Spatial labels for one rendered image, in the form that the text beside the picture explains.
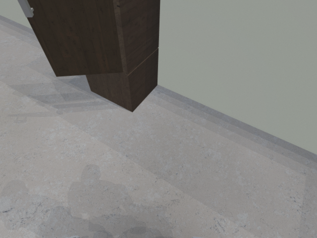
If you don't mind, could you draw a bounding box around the cupboard door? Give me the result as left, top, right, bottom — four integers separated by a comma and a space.
27, 0, 123, 77

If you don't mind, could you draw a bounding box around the handle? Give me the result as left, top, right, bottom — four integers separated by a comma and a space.
18, 0, 34, 17

